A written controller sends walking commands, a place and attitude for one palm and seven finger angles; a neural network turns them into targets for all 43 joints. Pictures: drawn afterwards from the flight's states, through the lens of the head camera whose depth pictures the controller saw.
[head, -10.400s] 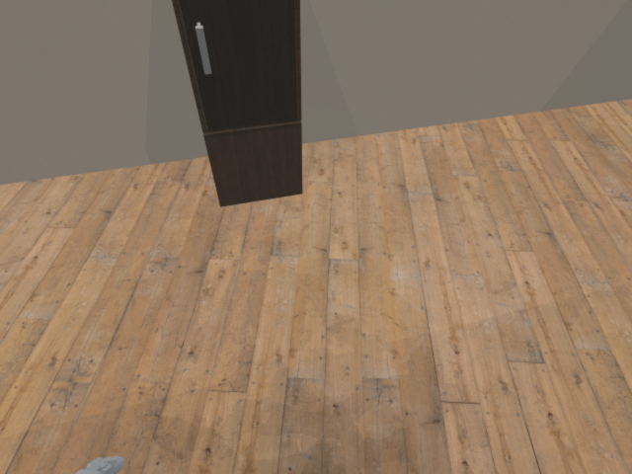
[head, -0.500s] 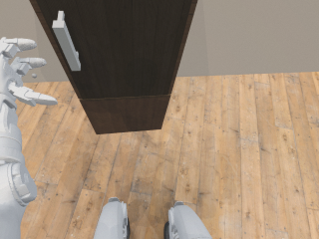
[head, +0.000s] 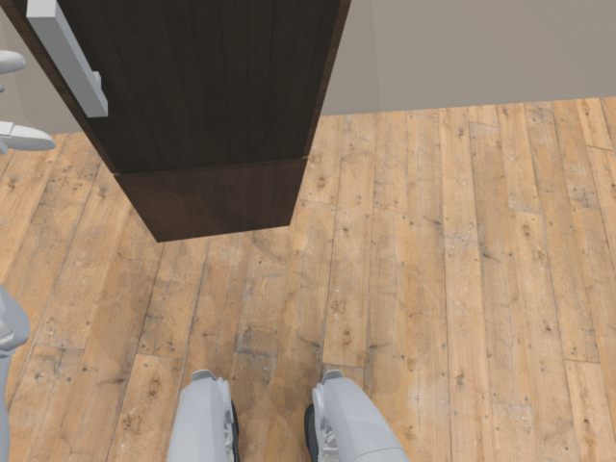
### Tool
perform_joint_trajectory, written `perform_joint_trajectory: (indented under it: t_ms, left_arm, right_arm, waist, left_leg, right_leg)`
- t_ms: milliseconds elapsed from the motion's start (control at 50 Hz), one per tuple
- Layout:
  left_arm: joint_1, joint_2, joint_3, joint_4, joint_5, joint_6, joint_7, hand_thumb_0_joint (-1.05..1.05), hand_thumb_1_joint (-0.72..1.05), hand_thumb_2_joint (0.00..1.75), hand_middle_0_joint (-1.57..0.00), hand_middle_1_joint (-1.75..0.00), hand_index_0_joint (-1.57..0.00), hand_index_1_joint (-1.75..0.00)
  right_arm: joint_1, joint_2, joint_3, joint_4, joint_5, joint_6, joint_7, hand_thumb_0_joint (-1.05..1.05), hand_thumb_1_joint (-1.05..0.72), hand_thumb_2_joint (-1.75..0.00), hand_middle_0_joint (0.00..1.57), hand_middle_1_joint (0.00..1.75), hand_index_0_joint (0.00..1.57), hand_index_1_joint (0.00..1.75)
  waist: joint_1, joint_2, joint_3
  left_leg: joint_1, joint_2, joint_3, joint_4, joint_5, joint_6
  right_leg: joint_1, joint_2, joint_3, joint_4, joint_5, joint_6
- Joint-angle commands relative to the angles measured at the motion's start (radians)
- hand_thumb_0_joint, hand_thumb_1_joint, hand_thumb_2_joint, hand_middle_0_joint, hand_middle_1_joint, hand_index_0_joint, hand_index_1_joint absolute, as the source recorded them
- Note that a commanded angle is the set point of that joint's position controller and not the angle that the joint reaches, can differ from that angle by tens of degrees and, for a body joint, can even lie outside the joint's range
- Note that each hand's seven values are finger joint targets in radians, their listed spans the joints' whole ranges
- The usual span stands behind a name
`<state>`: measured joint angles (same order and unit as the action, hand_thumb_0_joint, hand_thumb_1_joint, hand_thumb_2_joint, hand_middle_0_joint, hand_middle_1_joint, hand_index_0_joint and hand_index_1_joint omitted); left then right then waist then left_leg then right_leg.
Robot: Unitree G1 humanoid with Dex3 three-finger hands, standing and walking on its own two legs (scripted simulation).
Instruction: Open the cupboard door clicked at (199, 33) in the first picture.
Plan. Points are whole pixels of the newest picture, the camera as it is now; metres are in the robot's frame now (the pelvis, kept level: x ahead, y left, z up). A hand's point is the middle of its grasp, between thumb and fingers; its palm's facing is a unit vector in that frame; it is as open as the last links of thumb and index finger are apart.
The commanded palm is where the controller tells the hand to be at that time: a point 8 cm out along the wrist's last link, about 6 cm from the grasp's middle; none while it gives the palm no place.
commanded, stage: move the hooked fingers beside the handle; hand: left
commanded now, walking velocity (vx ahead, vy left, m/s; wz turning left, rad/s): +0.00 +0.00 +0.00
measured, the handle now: (74, 52) +0.58 +0.23 +0.08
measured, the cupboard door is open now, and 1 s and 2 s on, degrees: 0 0 0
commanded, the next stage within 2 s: slide the fingers in behind the handle in 0.64 s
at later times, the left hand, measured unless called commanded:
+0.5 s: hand out of the picture +0.51 +0.29 +0.08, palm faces +0.12 -0.99 -0.02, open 14.0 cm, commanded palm +0.50 +0.31 +0.07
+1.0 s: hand (23, 96) +0.52 +0.27 +0.08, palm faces +0.10 -0.99 -0.01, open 14.0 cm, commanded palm +0.50 +0.29 +0.07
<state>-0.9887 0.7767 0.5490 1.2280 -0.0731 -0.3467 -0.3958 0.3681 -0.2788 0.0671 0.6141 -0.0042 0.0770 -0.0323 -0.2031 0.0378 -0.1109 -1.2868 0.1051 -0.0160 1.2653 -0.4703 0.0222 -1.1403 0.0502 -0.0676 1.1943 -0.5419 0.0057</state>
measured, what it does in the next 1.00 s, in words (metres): stands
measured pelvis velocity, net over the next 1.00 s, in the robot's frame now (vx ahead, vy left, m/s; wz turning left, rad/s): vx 0.00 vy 0.00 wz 0.02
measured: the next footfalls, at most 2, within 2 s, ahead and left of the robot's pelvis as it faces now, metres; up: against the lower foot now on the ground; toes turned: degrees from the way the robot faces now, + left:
none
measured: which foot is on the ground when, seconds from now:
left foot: down 0.00-1.00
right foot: down 0.00-1.00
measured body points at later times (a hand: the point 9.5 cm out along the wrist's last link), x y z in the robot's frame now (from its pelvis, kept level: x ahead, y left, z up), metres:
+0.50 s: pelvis +0.00 +0.01 +0.01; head +0.16 +0.05 +0.43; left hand +0.50 +0.34 +0.08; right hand +0.02 -0.26 -0.09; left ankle +0.05 +0.11 -0.62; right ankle +0.01 -0.13 -0.62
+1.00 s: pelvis +0.00 +0.00 +0.00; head +0.16 +0.04 +0.42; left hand +0.50 +0.32 +0.08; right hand +0.01 -0.27 -0.10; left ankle +0.05 +0.11 -0.62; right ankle +0.01 -0.13 -0.62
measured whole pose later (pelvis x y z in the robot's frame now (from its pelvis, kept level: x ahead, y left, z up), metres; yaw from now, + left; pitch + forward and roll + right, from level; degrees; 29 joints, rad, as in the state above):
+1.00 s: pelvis +0.00 +0.00 +0.00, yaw +1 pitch +27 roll -6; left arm -0.97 0.67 0.48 1.20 -0.09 -0.37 -0.33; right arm 0.36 -0.27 0.06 0.64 -0.01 0.08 -0.03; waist -0.19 0.04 -0.12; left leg -1.26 0.09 -0.03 1.25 -0.46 0.02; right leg -1.11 0.04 -0.08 1.19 -0.54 0.00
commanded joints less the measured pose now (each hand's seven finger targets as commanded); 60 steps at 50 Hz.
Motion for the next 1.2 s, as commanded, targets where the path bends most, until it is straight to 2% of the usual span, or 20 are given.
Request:
perform_joint_trajectory:
  t_ms: [0,80,120,180,200,280,320,460,500,540,700,720,780,820,880,920,1000,1020,1140,1180]
  left_arm:
    - [-0.351,0.306,0.040,-0.245,-0.023,-0.062,0.002,0.00,-0.50,0.30,-0.30,-1.20,-0.30,-1.20]
    - [-0.401,0.304,0.042,-0.259,-0.026,-0.080,0.015,0.00,-0.50,0.30,-0.30,-1.20,-0.30,-1.20]
    - [-0.391,0.313,0.047,-0.271,-0.020,-0.086,0.019,0.00,-0.50,0.30,-0.30,-1.20,-0.30,-1.20]
    - [-0.374,0.237,0.001,-0.295,-0.024,-0.089,0.015,0.00,-0.50,0.30,-0.30,-1.20,-0.30,-1.20]
    - [-0.358,0.244,0.010,-0.295,-0.026,-0.087,0.015,0.00,-0.50,0.30,-0.30,-1.20,-0.30,-1.20]
    - [-0.350,0.173,-0.036,-0.240,-0.038,-0.060,0.017,0.00,-0.50,0.30,-0.30,-1.20,-0.30,-1.20]
    - [-0.323,0.227,0.003,-0.240,-0.030,-0.065,0.031,0.00,-0.50,0.30,-0.30,-1.20,-0.30,-1.20]
    - [-0.361,0.176,-0.038,-0.242,-0.022,-0.104,0.055,0.00,-0.50,0.30,-0.30,-1.20,-0.30,-1.20]
    - [-0.346,0.199,-0.011,-0.257,-0.024,-0.114,0.059,0.00,-0.50,0.30,-0.30,-1.20,-0.30,-1.20]
    - [-0.338,0.174,-0.031,-0.241,-0.024,-0.108,0.056,0.00,-0.50,0.30,-0.30,-1.20,-0.30,-1.20]
    - [-0.344,0.262,0.025,-0.223,-0.025,-0.111,0.048,0.00,-0.50,0.30,-0.30,-1.20,-0.30,-1.20]
    - [-0.369,0.265,0.014,-0.229,-0.022,-0.111,0.044,0.00,-0.50,0.30,-0.30,-1.20,-0.30,-1.20]
    - [-0.373,0.180,-0.036,-0.267,-0.033,-0.118,0.035,0.00,-0.50,0.30,-0.30,-1.20,-0.30,-1.20]
    - [-0.362,0.177,-0.039,-0.223,-0.039,-0.102,0.034,0.00,-0.50,0.30,-0.30,-1.20,-0.30,-1.20]
    - [-0.391,0.130,-0.071,-0.230,-0.036,-0.089,0.048,0.00,-0.50,0.30,-0.30,-1.20,-0.30,-1.20]
    - [-0.382,0.174,-0.034,-0.230,-0.030,-0.086,0.067,0.00,-0.50,0.30,-0.30,-1.20,-0.30,-1.20]
    - [-0.387,0.152,-0.043,-0.272,-0.019,-0.103,0.095,0.00,-0.50,0.30,-0.30,-1.20,-0.30,-1.20]
    - [-0.378,0.182,-0.019,-0.256,-0.015,-0.105,0.103,0.00,-0.50,0.30,-0.30,-1.20,-0.30,-1.20]
    - [-0.391,0.181,-0.030,-0.234,-0.002,-0.101,0.127,0.00,-0.50,0.30,-0.30,-1.20,-0.30,-1.20]
    - [-0.397,0.150,-0.042,-0.266,-0.005,-0.115,0.130,0.00,-0.50,0.30,-0.30,-1.20,-0.30,-1.20]
  right_arm:
    - [0.189,-0.207,-0.080,-0.037,-0.006,-0.005,-0.011,0.00,-0.90,-0.90,0.20,0.30,0.20,0.30]
    - [0.188,-0.208,-0.080,-0.022,-0.008,-0.008,-0.011,0.00,-0.90,-0.90,0.20,0.30,0.20,0.30]
    - [0.188,-0.209,-0.082,-0.020,-0.010,-0.008,-0.011,0.00,-0.90,-0.90,0.20,0.30,0.20,0.30]
    - [0.192,-0.201,-0.087,-0.014,-0.012,-0.006,-0.005,0.00,-0.90,-0.90,0.20,0.30,0.20,0.30]
    - [0.190,-0.204,-0.088,-0.012,-0.012,-0.003,-0.004,0.00,-0.90,-0.90,0.20,0.30,0.20,0.30]
    - [0.185,-0.199,-0.083,-0.015,-0.008,-0.001,-0.005,0.00,-0.90,-0.90,0.20,0.30,0.20,0.30]
    - [0.183,-0.205,-0.084,-0.024,-0.009,0.002,-0.007,0.00,-0.90,-0.90,0.20,0.30,0.20,0.30]
    - [0.167,-0.199,-0.084,-0.025,-0.011,0.000,-0.002,0.00,-0.90,-0.90,0.20,0.30,0.20,0.30]
    - [0.169,-0.203,-0.087,-0.026,-0.015,0.000,-0.003,0.00,-0.90,-0.90,0.20,0.30,0.20,0.30]
    - [0.165,-0.197,-0.085,-0.029,-0.012,0.001,-0.002,0.00,-0.90,-0.90,0.20,0.30,0.20,0.30]
    - [0.161,-0.204,-0.080,-0.030,-0.009,-0.005,-0.010,0.00,-0.90,-0.90,0.20,0.30,0.20,0.30]
    - [0.159,-0.203,-0.077,-0.027,-0.007,-0.005,-0.012,0.00,-0.90,-0.90,0.20,0.30,0.20,0.30]
    - [0.167,-0.195,-0.083,-0.022,-0.009,-0.010,-0.008,0.00,-0.90,-0.90,0.20,0.30,0.20,0.30]
    - [0.167,-0.200,-0.083,-0.014,-0.006,-0.006,-0.010,0.00,-0.90,-0.90,0.20,0.30,0.20,0.30]
    - [0.174,-0.196,-0.084,-0.011,-0.009,-0.010,-0.010,0.00,-0.90,-0.90,0.20,0.30,0.20,0.30]
    - [0.176,-0.199,-0.084,-0.010,-0.010,-0.010,-0.011,0.00,-0.90,-0.90,0.20,0.30,0.20,0.30]
    - [0.176,-0.188,-0.084,-0.014,-0.015,-0.014,-0.002,0.00,-0.90,-0.90,0.20,0.30,0.20,0.30]
    - [0.175,-0.190,-0.084,-0.013,-0.016,-0.014,-0.002,0.00,-0.90,-0.90,0.20,0.30,0.20,0.30]
    - [0.175,-0.187,-0.078,-0.021,-0.013,-0.012,0.001,0.00,-0.90,-0.90,0.20,0.30,0.20,0.30]
    - [0.180,-0.183,-0.083,-0.019,-0.016,-0.014,0.004,0.00,-0.90,-0.90,0.20,0.30,0.20,0.30]
  waist:
    - [0.027,0.214,-0.582]
    - [0.007,0.208,-0.553]
    - [0.021,0.247,-0.583]
    - [0.018,0.276,-0.594]
    - [0.028,0.281,-0.598]
    - [0.006,0.216,-0.501]
    - [0.026,0.206,-0.519]
    - [0.009,0.211,-0.476]
    - [0.025,0.226,-0.521]
    - [0.016,0.213,-0.513]
    - [0.025,0.182,-0.523]
    - [0.013,0.188,-0.519]
    - [0.014,0.228,-0.556]
    - [0.006,0.191,-0.517]
    - [-0.003,0.207,-0.514]
    - [0.010,0.196,-0.529]
    - [0.019,0.217,-0.564]
    - [0.022,0.205,-0.549]
    - [0.009,0.165,-0.514]
    - [0.013,0.206,-0.546]
  left_leg:
    - [0.631,-0.030,-0.070,-0.105,0.428,0.014]
    - [0.636,-0.028,-0.082,-0.106,0.388,0.015]
    - [0.669,-0.029,-0.085,-0.113,0.403,0.009]
    - [0.756,-0.024,-0.099,-0.124,0.459,0.001]
    - [0.772,-0.022,-0.106,-0.131,0.471,-0.005]
    - [0.710,-0.029,-0.099,-0.146,0.397,0.005]
    - [0.699,-0.030,-0.095,-0.152,0.389,0.003]
    - [0.690,-0.031,-0.098,-0.158,0.345,-0.001]
    - [0.723,-0.031,-0.102,-0.157,0.374,-0.003]
    - [0.700,-0.033,-0.093,-0.150,0.366,0.000]
    - [0.624,-0.036,-0.078,-0.131,0.339,0.010]
    - [0.615,-0.035,-0.075,-0.127,0.334,0.011]
    - [0.686,-0.034,-0.087,-0.126,0.374,0.007]
    - [0.653,-0.032,-0.088,-0.131,0.335,0.008]
    - [0.664,-0.034,-0.094,-0.136,0.317,0.009]
    - [0.648,-0.035,-0.090,-0.134,0.322,0.009]
    - [0.660,-0.039,-0.081,-0.128,0.352,0.008]
    - [0.647,-0.036,-0.081,-0.127,0.346,0.008]
    - [0.566,-0.041,-0.062,-0.121,0.307,0.016]
    - [0.625,-0.040,-0.069,-0.124,0.348,0.011]
  right_leg:
    - [0.088,0.022,0.017,-0.140,0.326,-0.022]
    - [0.054,0.026,0.014,-0.147,0.281,-0.025]
    - [0.054,0.024,0.012,-0.146,0.280,-0.027]
    - [0.023,0.027,0.002,-0.150,0.294,-0.034]
    - [0.021,0.025,-0.003,-0.153,0.291,-0.034]
    - [0.020,0.026,-0.005,-0.171,0.264,-0.031]
    - [0.046,0.023,-0.002,-0.172,0.261,-0.031]
    - [0.019,0.021,-0.002,-0.170,0.230,-0.031]
    - [0.028,0.021,-0.002,-0.165,0.245,-0.035]
    - [0.032,0.021,0.002,-0.167,0.247,-0.031]
    - [0.084,0.022,0.015,-0.162,0.254,-0.027]
    - [0.080,0.021,0.017,-0.159,0.253,-0.026]
    - [0.047,0.023,0.011,-0.154,0.265,-0.032]
    - [0.040,0.022,0.010,-0.164,0.241,-0.027]
    - [0.017,0.020,0.007,-0.164,0.226,-0.030]
    - [0.040,0.019,0.010,-0.164,0.233,-0.028]
    - [0.064,0.020,0.013,-0.159,0.257,-0.028]
    - [0.067,0.020,0.013,-0.159,0.253,-0.029]
    - [0.110,0.022,0.026,-0.163,0.257,-0.022]
    - [0.091,0.022,0.021,-0.154,0.276,-0.028]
